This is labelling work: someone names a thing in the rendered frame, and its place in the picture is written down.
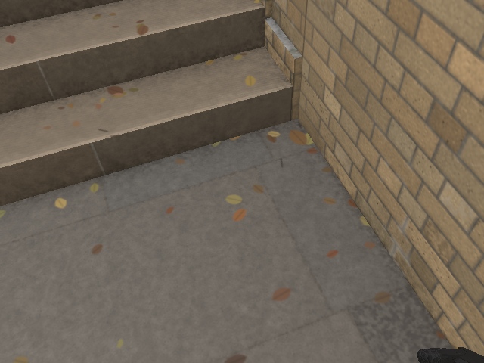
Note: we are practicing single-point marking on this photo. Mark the robot right hand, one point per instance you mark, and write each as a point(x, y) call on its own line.
point(437, 355)

